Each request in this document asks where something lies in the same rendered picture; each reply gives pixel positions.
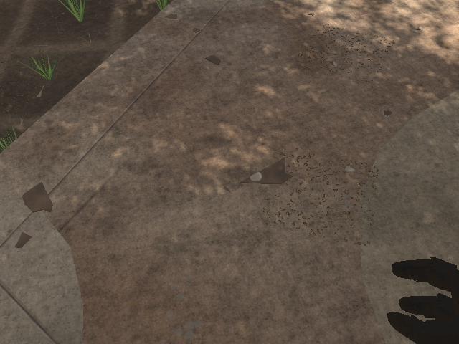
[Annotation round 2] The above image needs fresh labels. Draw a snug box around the right robot hand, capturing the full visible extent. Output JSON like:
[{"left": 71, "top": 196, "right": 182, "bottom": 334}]
[{"left": 387, "top": 257, "right": 459, "bottom": 344}]

